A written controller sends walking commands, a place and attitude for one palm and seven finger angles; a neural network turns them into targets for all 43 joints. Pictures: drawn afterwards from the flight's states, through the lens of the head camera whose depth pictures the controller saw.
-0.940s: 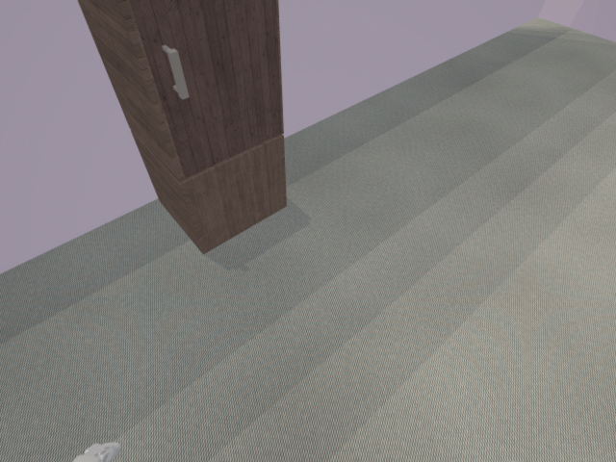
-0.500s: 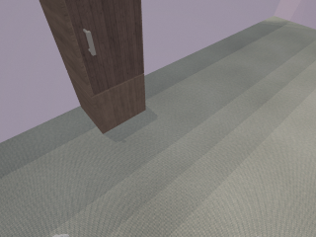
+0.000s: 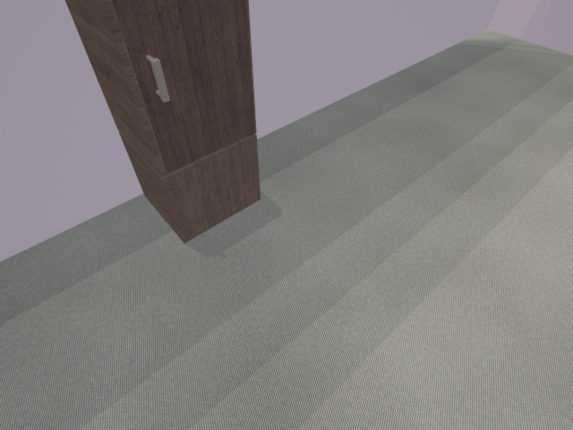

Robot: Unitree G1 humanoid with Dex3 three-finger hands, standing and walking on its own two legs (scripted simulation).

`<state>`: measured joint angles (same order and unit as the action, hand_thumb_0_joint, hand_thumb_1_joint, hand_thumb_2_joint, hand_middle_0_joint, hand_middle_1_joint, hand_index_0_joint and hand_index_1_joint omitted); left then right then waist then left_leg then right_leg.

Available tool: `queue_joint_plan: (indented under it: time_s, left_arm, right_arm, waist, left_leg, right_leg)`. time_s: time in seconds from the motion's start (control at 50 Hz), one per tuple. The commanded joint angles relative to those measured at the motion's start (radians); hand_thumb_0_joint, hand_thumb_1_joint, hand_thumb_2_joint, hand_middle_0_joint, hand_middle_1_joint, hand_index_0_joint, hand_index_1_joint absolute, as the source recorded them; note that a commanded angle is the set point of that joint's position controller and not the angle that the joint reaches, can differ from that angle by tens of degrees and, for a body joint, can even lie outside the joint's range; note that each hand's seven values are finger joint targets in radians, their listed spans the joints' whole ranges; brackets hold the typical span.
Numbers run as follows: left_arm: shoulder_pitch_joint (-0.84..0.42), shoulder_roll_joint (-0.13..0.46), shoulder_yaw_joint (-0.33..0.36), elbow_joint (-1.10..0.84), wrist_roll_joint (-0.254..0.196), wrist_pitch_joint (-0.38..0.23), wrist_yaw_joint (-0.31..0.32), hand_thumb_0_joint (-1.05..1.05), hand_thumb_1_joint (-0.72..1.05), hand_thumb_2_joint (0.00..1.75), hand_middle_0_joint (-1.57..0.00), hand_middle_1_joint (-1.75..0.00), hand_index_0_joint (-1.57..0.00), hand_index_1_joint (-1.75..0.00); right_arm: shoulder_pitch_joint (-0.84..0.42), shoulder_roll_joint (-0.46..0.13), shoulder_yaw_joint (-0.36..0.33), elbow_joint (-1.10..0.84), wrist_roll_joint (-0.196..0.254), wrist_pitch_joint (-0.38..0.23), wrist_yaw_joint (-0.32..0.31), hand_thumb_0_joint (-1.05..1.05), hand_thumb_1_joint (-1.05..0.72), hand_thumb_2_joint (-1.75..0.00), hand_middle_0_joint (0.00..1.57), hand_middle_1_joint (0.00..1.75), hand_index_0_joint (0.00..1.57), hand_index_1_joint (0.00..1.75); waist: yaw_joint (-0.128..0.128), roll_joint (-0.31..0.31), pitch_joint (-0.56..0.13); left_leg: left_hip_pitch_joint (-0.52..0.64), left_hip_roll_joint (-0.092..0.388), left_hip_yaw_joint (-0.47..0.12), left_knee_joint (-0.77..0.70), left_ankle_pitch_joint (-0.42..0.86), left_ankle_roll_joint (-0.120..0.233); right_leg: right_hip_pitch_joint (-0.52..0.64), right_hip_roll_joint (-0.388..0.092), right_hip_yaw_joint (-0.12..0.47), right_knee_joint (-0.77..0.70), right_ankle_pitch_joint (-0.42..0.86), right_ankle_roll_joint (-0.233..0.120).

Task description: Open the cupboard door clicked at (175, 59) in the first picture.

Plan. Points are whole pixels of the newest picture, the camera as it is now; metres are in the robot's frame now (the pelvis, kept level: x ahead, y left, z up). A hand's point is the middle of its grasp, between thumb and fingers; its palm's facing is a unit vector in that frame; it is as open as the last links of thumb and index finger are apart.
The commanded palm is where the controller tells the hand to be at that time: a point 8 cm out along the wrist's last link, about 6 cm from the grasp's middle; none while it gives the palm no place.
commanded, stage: stand and wait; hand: left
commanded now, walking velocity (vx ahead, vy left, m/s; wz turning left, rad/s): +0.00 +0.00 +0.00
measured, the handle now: (157, 78) +0.99 +0.43 +0.00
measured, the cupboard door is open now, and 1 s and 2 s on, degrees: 0 0 0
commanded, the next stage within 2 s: look at it before walking up in 0.08 s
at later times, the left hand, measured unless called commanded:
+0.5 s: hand out of the picture +0.06 +0.25 -0.16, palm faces -0.03 -0.94 -0.33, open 7.4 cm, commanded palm none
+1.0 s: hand out of the picture +0.06 +0.23 -0.17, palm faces -0.07 -0.96 -0.29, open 7.4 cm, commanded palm none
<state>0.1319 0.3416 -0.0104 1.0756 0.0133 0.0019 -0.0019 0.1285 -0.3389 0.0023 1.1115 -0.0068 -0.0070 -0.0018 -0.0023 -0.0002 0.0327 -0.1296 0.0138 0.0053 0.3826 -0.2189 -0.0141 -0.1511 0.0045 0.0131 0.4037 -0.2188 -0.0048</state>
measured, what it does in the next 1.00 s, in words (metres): stands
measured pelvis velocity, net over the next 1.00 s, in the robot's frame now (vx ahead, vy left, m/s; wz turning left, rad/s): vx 0.01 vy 0.00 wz -0.07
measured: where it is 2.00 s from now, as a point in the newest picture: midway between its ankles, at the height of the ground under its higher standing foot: (310, 411)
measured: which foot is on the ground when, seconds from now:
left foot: down 0.00-1.00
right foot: down 0.00-1.00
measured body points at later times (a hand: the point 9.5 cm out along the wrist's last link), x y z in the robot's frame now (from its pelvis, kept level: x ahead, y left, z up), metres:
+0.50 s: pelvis +0.00 +0.00 +0.00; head +0.00 +0.01 +0.45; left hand +0.07 +0.30 -0.13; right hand +0.07 -0.29 -0.13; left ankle -0.01 +0.13 -0.74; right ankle +0.00 -0.12 -0.74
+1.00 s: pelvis +0.01 +0.00 -0.01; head +0.01 +0.00 +0.44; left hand +0.06 +0.28 -0.15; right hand +0.07 -0.28 -0.15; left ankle -0.01 +0.13 -0.74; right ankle +0.00 -0.12 -0.74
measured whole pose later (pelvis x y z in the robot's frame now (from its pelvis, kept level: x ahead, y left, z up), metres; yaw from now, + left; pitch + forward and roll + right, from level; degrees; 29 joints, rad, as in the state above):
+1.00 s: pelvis +0.01 +0.00 -0.01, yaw -4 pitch -1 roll +1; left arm 0.24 0.30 0.01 1.05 0.03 0.04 -0.02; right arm 0.16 -0.28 -0.01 1.07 -0.02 0.00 0.00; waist 0.02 -0.01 0.00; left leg -0.15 0.03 0.07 0.47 -0.30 -0.01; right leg -0.21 0.02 0.07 0.53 -0.32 -0.01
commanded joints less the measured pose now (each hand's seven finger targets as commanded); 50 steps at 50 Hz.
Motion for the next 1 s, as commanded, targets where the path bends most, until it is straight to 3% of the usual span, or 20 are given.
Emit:
queue_joint_plan:
  time_s: [0.0,0.78,0.84,0.88,0.92,0.96,0.98]
  left_arm:
    - [-0.044,0.202,0.043,-0.063,-0.004,-0.026,0.014,0.00,0.90,0.90,-0.20,-0.30,-0.20,-0.30]
    - [-0.032,0.205,0.040,-0.048,-0.002,-0.031,0.014,0.00,0.90,0.90,-0.20,-0.30,-0.20,-0.30]
    - [0.044,0.089,0.024,-0.030,0.001,-0.001,0.014,0.00,0.90,0.90,-0.20,-0.30,-0.20,-0.30]
    - [0.060,0.090,0.032,-0.051,0.006,0.014,0.002,0.00,0.90,0.90,-0.20,-0.30,-0.20,-0.30]
    - [0.079,0.086,0.045,-0.084,0.010,0.018,-0.010,0.00,0.90,0.90,-0.20,-0.30,-0.20,-0.30]
    - [0.094,0.059,0.055,-0.117,0.011,0.012,-0.019,0.00,0.90,0.90,-0.20,-0.30,-0.20,-0.30]
    - [0.099,0.033,0.058,-0.133,0.010,0.006,-0.023,0.00,0.90,0.90,-0.20,-0.30,-0.20,-0.30]
  right_arm:
    - [-0.055,-0.198,-0.035,-0.062,-0.004,-0.024,-0.011,0.00,-0.90,-0.90,0.20,0.30,0.20,0.30]
    - [-0.070,-0.206,-0.037,-0.059,0.000,-0.028,-0.012,0.00,-0.90,-0.90,0.20,0.30,0.20,0.30]
    - [0.013,-0.088,-0.016,-0.036,-0.010,-0.008,-0.010,0.00,-0.90,-0.90,0.20,0.30,0.20,0.30]
    - [0.031,-0.100,-0.027,-0.052,-0.014,0.002,-0.009,0.00,-0.90,-0.90,0.20,0.30,0.20,0.30]
    - [0.047,-0.121,-0.044,-0.078,-0.015,0.003,-0.010,0.00,-0.90,-0.90,0.20,0.30,0.20,0.30]
    - [0.089,-0.150,-0.064,-0.095,-0.014,-0.004,-0.013,0.00,-0.90,-0.90,0.20,0.30,0.20,0.30]
    - [0.098,-0.163,-0.074,-0.104,-0.011,-0.012,-0.015,0.00,-0.90,-0.90,0.20,0.30,0.20,0.30]
  waist:
    - [0.005,-0.009,-0.050]
    - [0.005,0.000,-0.070]
    - [0.002,-0.004,-0.070]
    - [0.003,0.010,0.012]
    - [0.002,0.032,0.073]
    - [-0.010,0.111,0.077]
    - [-0.009,0.165,0.072]
  left_leg:
    - [-0.005,0.099,-0.094,-0.067,0.093,0.042]
    - [0.028,0.108,-0.098,-0.075,0.170,0.042]
    - [0.041,0.109,-0.051,-0.034,0.005,0.024]
    - [-0.015,0.122,-0.057,-0.048,-0.208,0.037]
    - [-0.046,0.151,-0.091,-0.070,-0.345,0.060]
    - [-0.005,0.235,-0.179,-0.117,-0.417,0.112]
    - [0.024,0.301,-0.217,-0.131,-0.352,0.150]
  right_leg:
    - [-0.012,-0.121,0.113,-0.087,0.080,-0.028]
    - [0.011,-0.123,0.098,-0.085,0.172,-0.021]
    - [-0.036,-0.098,0.113,-0.055,0.012,-0.015]
    - [-0.126,-0.067,0.131,-0.042,-0.186,-0.023]
    - [-0.208,-0.032,0.130,0.015,-0.267,-0.030]
    - [-0.298,0.021,0.067,0.176,-0.257,-0.023]
    - [-0.328,0.031,0.002,0.280,-0.209,-0.013]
